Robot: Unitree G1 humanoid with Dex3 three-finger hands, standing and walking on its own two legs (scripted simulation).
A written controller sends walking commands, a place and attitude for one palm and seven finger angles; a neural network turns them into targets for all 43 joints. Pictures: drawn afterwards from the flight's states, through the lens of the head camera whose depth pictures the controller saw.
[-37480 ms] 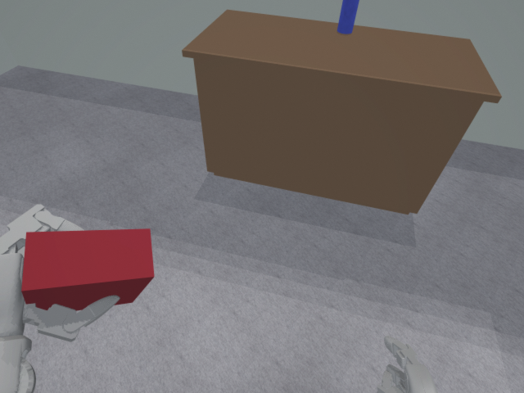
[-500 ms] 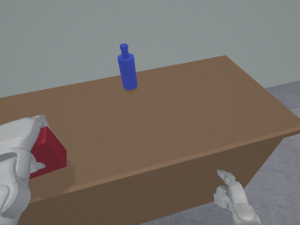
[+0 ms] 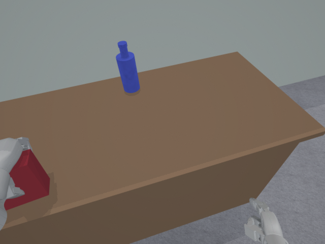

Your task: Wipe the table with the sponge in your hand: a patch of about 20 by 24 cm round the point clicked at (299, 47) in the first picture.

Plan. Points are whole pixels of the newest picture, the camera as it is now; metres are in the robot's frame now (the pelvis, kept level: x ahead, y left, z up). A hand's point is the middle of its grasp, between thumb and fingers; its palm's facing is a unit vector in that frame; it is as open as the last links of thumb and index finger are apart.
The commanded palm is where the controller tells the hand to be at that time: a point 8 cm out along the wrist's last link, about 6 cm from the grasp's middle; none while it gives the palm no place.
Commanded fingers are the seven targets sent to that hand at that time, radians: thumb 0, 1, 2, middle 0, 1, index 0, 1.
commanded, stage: move the sponge above the wiping area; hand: left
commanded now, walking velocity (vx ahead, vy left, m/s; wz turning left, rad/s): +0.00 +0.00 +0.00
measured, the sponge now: (13, 187) +0.19 +0.40 +0.05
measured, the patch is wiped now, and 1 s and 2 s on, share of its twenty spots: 0.00 0.00 0.00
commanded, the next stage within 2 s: none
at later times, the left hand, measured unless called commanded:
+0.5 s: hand (16, 173) +0.21 +0.39 +0.07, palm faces -0.20 -0.08 -0.98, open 9.9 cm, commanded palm +0.20 +0.39 +0.16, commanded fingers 0.00 0.10 1.30 -1.20 -1.60 -1.20 -1.60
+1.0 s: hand (32, 179) +0.21 +0.35 +0.06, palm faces -0.19 -0.09 -0.98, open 9.9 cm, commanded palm +0.20 +0.38 +0.16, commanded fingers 0.00 0.10 1.30 -1.20 -1.60 -1.20 -1.60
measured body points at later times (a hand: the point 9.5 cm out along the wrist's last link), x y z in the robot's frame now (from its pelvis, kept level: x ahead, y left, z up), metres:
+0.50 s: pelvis +0.00 +0.02 +0.00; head +0.02 +0.00 +0.45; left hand +0.22 +0.39 +0.12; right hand +0.22 -0.21 -0.10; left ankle +0.02 +0.10 -0.74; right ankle +0.00 -0.10 -0.74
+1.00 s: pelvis +0.00 +0.03 +0.00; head +0.01 +0.01 +0.45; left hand +0.21 +0.35 +0.12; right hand +0.24 -0.17 -0.08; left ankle +0.02 +0.10 -0.74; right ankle +0.00 -0.10 -0.74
